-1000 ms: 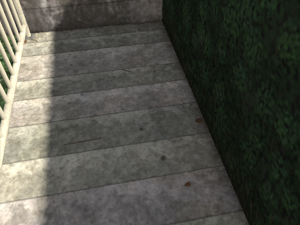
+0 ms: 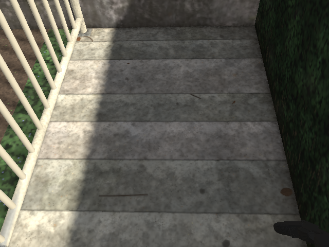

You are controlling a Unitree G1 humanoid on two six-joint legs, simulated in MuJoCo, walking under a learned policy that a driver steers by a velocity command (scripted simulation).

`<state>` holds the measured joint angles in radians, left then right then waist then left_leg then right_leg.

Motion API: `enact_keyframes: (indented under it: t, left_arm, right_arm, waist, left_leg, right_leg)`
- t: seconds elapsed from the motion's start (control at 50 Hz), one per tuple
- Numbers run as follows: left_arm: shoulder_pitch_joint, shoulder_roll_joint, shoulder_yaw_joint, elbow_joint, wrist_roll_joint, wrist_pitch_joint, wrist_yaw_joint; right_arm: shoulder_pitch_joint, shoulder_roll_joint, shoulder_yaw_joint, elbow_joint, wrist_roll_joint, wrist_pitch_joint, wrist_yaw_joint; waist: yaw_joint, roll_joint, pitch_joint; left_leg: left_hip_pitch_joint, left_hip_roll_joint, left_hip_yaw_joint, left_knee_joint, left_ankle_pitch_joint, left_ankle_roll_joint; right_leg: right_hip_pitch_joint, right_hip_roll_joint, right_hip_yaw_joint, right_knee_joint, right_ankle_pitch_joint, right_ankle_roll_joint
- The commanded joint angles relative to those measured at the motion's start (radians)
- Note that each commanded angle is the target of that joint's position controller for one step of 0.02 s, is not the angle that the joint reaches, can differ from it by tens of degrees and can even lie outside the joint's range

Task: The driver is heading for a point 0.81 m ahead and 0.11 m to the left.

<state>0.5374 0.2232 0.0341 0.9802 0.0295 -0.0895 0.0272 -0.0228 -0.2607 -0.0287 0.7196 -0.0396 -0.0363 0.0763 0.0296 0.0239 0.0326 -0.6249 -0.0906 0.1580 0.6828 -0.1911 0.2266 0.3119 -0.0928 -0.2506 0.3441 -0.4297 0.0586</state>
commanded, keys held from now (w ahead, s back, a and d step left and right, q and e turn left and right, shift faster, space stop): w+q+shift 0.22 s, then w+shift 0.36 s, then shift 0.42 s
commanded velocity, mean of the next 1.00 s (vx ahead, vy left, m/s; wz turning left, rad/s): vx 0.76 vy -0.02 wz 0.39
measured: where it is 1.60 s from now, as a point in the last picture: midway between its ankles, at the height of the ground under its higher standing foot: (134, 137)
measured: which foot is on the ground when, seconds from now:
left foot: down 0.00-0.46, up 0.48-0.80, down 0.82-1.00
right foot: down 0.00-0.02, up 0.04-0.42, down 0.44-0.84, up 0.86-1.00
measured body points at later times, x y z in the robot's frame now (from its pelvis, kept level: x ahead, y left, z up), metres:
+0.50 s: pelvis +0.49 +0.08 +0.01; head +0.53 +0.10 +0.46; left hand +0.63 +0.37 -0.08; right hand +0.53 -0.21 -0.11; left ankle +0.21 +0.05 -0.59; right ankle +0.64 +0.03 -0.70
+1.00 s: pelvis +0.84 +0.24 +0.04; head +0.88 +0.28 +0.49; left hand +0.75 +0.48 -0.12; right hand +1.03 +0.06 -0.09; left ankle +0.91 +0.34 -0.69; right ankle +0.81 +0.07 -0.61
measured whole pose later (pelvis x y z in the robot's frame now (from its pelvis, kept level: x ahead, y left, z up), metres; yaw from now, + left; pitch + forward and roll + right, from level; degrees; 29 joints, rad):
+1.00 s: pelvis +0.84 +0.24 +0.04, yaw +22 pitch +1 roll -2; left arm 0.30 0.25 0.03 0.97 0.02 -0.01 0.02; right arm 0.19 -0.19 0.02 0.87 -0.01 -0.08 -0.02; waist 0.02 -0.02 0.09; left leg -0.40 -0.03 0.04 0.46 -0.08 0.08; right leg -0.39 0.05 0.08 1.12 -0.41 0.01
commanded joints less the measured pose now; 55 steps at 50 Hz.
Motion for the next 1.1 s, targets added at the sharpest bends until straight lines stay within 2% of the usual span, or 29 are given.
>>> enact_keyframes:
  t: [0.02,0.04,0.06,0.1,0.14,0.2,0.28,0.36,0.4,0.42,0.44,0.46,0.48,0.5,0.54,0.6,0.66,0.7,0.74,0.78,0.8,0.82,0.84,0.86,0.88,0.92,0.96,1.02,1.1]
  left_arm:
    - [-0.099,0.175,0.044,-0.155,-0.025,-0.015,-0.006]
    - [-0.117,0.147,0.028,-0.256,-0.050,-0.043,-0.018]
    - [-0.250,0.178,0.029,-0.281,-0.030,-0.060,-0.014]
    - [-0.280,0.142,0.008,-0.285,0.000,-0.061,-0.001]
    - [-0.232,0.113,-0.005,-0.283,0.032,-0.021,-0.011]
    - [-0.338,0.105,-0.010,-0.331,0.062,0.018,-0.035]
    - [-0.603,0.082,-0.036,-0.409,0.042,0.006,-0.048]
    - [-0.661,0.090,-0.047,-0.401,0.019,-0.014,-0.052]
    - [-0.534,0.166,-0.019,-0.358,0.006,-0.014,-0.033]
    - [-0.372,0.207,-0.001,-0.305,-0.007,-0.012,-0.024]
    - [-0.108,0.258,0.024,-0.233,-0.017,-0.007,-0.005]
    - [0.092,0.325,0.050,-0.196,0.001,0.007,0.015]
    - [0.034,0.349,0.060,-0.180,0.015,0.013,-0.008]
    - [-0.071,0.239,0.055,-0.212,0.006,0.015,-0.019]
    - [-0.170,0.127,0.028,-0.182,0.020,-0.003,-0.026]
    - [-0.165,0.082,0.007,-0.097,0.010,-0.025,-0.018]
    - [-0.216,0.116,0.001,-0.084,-0.014,-0.043,-0.038]
    - [-0.249,0.118,-0.009,-0.083,-0.041,-0.060,-0.057]
    - [-0.185,0.155,-0.004,-0.046,-0.075,-0.081,-0.066]
    - [-0.149,0.225,0.022,-0.021,-0.052,-0.071,-0.053]
    - [-0.127,0.250,0.030,-0.014,-0.051,-0.059,-0.047]
    - [-0.110,0.268,0.039,0.028,-0.078,-0.020,-0.032]
    - [-0.020,0.140,0.015,0.008,-0.059,0.003,-0.012]
    - [0.258,0.020,-0.004,0.047,-0.106,0.029,0.011]
    - [0.280,0.083,0.001,0.074,-0.058,0.046,0.011]
    - [0.014,0.114,0.009,0.015,-0.016,0.051,0.014]
    - [-0.077,0.096,0.008,-0.005,0.011,0.090,0.003]
    - [-0.056,0.032,-0.008,-0.004,-0.001,0.111,-0.015]
    - [-0.131,0.021,-0.021,-0.016,-0.015,0.120,-0.014]
  right_arm:
    - [0.421,-0.260,-0.117,0.068,-0.001,0.014,-0.045]
    - [0.371,-0.339,-0.129,0.025,-0.012,0.024,-0.039]
    - [0.436,-0.291,-0.124,0.043,0.012,0.023,-0.046]
    - [0.432,-0.207,-0.101,0.097,0.024,-0.004,-0.063]
    - [0.335,-0.176,-0.076,0.096,0.029,-0.024,-0.075]
    - [0.381,-0.142,-0.058,0.102,0.046,-0.050,-0.059]
    - [0.489,-0.168,-0.065,0.144,0.051,-0.061,-0.059]
    - [0.574,-0.156,-0.050,0.195,0.055,-0.072,-0.067]
    - [0.538,-0.213,-0.059,0.189,0.035,-0.064,-0.086]
    - [0.511,-0.251,-0.067,0.179,0.017,-0.062,-0.087]
    - [0.398,-0.271,-0.072,0.155,0.005,-0.063,-0.087]
    - [0.372,-0.165,-0.049,0.125,-0.012,-0.075,-0.088]
    - [0.575,-0.078,-0.026,0.114,0.074,-0.071,-0.087]
    - [0.447,-0.152,-0.024,0.124,0.012,-0.070,-0.092]
    - [0.279,-0.124,-0.019,0.072,0.000,-0.071,-0.066]
    - [0.301,-0.066,0.002,0.061,-0.002,-0.037,-0.039]
    - [0.177,-0.041,0.023,-0.004,0.001,-0.030,-0.061]
    - [0.162,0.003,0.042,-0.013,0.002,-0.042,-0.046]
    - [0.142,-0.023,0.028,-0.002,0.017,-0.036,-0.044]
    - [0.220,-0.061,0.015,0.041,-0.025,-0.054,-0.038]
    - [0.367,-0.077,-0.002,0.097,-0.037,-0.062,-0.051]
    - [0.457,-0.121,-0.015,0.109,-0.065,-0.075,-0.063]
    - [0.512,-0.237,-0.040,0.129,-0.073,-0.079,-0.086]
    - [0.500,-0.252,-0.035,0.096,-0.030,-0.083,-0.093]
    - [0.416,-0.201,-0.034,0.080,0.039,-0.057,-0.093]
    - [0.260,-0.060,0.009,0.075,0.050,-0.044,-0.092]
    - [0.294,0.001,0.037,0.114,0.036,-0.052,-0.102]
    - [0.301,-0.039,0.034,0.144,0.031,-0.071,-0.092]
    - [0.302,-0.059,0.032,0.172,0.024,-0.061,-0.089]
  waist:
    - [-0.205,0.064,-0.235]
    - [-0.118,0.157,-0.349]
    - [-0.160,-0.019,-0.316]
    - [-0.076,-0.165,-0.078]
    - [0.019,-0.111,-0.010]
    - [0.002,-0.054,0.028]
    - [-0.112,0.016,0.100]
    - [-0.157,0.058,0.053]
    - [-0.084,0.083,-0.041]
    - [-0.006,0.086,-0.146]
    - [0.156,0.090,-0.233]
    - [0.226,-0.114,-0.372]
    - [0.072,-0.468,-0.560]
    - [0.106,-0.183,-0.430]
    - [0.061,0.017,-0.131]
    - [-0.049,-0.041,0.044]
    - [-0.094,-0.080,0.136]
    - [-0.108,-0.077,0.084]
    - [-0.081,-0.092,0.050]
    - [-0.094,-0.049,-0.001]
    - [-0.149,-0.038,-0.075]
    - [-0.228,-0.127,-0.126]
    - [-0.157,0.065,-0.205]
    - [-0.051,0.196,-0.469]
    - [-0.034,0.077,-0.529]
    - [-0.018,0.019,-0.270]
    - [-0.023,0.030,-0.190]
    - [0.019,0.049,-0.191]
    - [0.010,0.133,-0.175]
  left_leg:
    - [0.931,0.127,-0.452,-0.164,-0.339,0.106]
    - [1.101,0.343,-1.024,-0.342,-0.386,0.247]
    - [1.065,0.318,-0.997,-0.410,-0.234,0.205]
    - [0.739,0.244,-0.770,-0.421,-0.025,0.119]
    - [0.503,0.179,-0.664,-0.455,0.019,0.104]
    - [0.349,0.085,-0.543,-0.487,0.162,0.078]
    - [0.318,0.038,-0.468,-0.555,0.505,0.007]
    - [0.538,0.098,-0.452,-0.535,0.904,-0.055]
    - [0.673,0.123,-0.470,-0.357,1.071,-0.073]
    - [0.690,0.136,-0.458,-0.170,1.112,-0.082]
    - [0.540,0.111,-0.427,0.110,1.054,-0.091]
    - [0.338,0.014,-0.356,0.568,0.423,-0.103]
    - [-0.016,-0.082,-0.336,0.916,-0.377,-0.145]
    - [-0.095,0.013,-0.306,0.876,-0.207,-0.098]
    - [-0.132,0.083,-0.290,0.772,-0.117,-0.092]
    - [-0.069,0.117,-0.296,0.639,-0.130,-0.131]
    - [-0.039,0.133,-0.214,0.369,-0.058,-0.177]
    - [0.282,0.115,-0.130,0.083,0.235,-0.179]
    - [0.415,0.054,-0.067,-0.006,0.373,-0.176]
    - [0.478,-0.002,-0.049,-0.152,0.368,-0.157]
    - [0.602,-0.011,-0.065,-0.206,0.436,-0.138]
    - [0.704,0.096,-0.152,-0.254,0.501,-0.145]
    - [0.800,0.384,-0.402,-0.157,1.062,-0.138]
    - [0.983,0.622,-0.703,-0.069,1.600,0.026]
    - [0.908,0.556,-0.677,-0.131,1.467,0.061]
    - [0.675,0.420,-0.497,-0.233,1.020,0.037]
    - [0.529,0.375,-0.388,-0.279,1.021,-0.003]
    - [0.456,0.345,-0.327,-0.327,0.942,-0.009]
    - [0.372,0.291,-0.261,-0.373,0.702,-0.046]
  right_leg:
    - [-0.755,-0.011,0.056,1.078,0.455,-0.088]
    - [-1.086,0.124,0.254,1.340,0.023,-0.071]
    - [-1.129,0.064,0.375,1.300,0.143,-0.097]
    - [-1.082,-0.013,0.360,1.118,0.124,-0.097]
    - [-0.987,-0.041,0.350,0.994,0.077,-0.066]
    - [-0.952,-0.038,0.269,0.843,0.084,-0.029]
    - [-0.896,0.034,0.163,0.453,0.441,-0.045]
    - [-0.743,0.106,0.124,0.215,0.614,-0.108]
    - [-0.621,0.153,0.160,0.146,0.532,-0.118]
    - [-0.457,0.163,0.170,0.156,0.503,-0.119]
    - [-0.181,0.096,0.216,0.190,0.442,-0.141]
    - [0.063,-0.116,0.446,0.276,0.278,-0.189]
    - [0.326,-0.391,1.045,0.133,0.057,-0.395]
    - [0.142,-0.281,1.023,0.018,-0.243,-0.374]
    - [-0.201,-0.225,0.827,-0.084,-0.168,-0.340]
    - [-0.494,-0.129,0.611,-0.149,0.063,-0.291]
    - [-0.660,-0.106,0.373,-0.215,0.684,-0.273]
    - [-0.821,-0.008,0.229,-0.184,0.789,-0.211]
    - [-0.763,-0.006,0.230,-0.215,0.819,-0.204]
    - [-0.583,0.001,0.231,-0.057,0.948,-0.175]
    - [-0.535,0.015,0.227,0.118,0.958,-0.144]
    - [-0.541,0.098,0.186,0.318,0.708,-0.108]
    - [-0.618,0.182,0.166,0.632,0.024,-0.084]
    - [-0.689,0.240,0.357,0.986,-0.230,-0.078]
    - [-0.689,0.193,0.410,1.059,-0.100,-0.073]
    - [-0.812,0.115,0.372,0.934,0.005,-0.053]
    - [-0.742,0.102,0.382,0.829,0.031,-0.050]
    - [-0.642,0.113,0.334,0.625,0.047,-0.037]
    - [-0.535,0.110,0.281,0.392,0.161,-0.030]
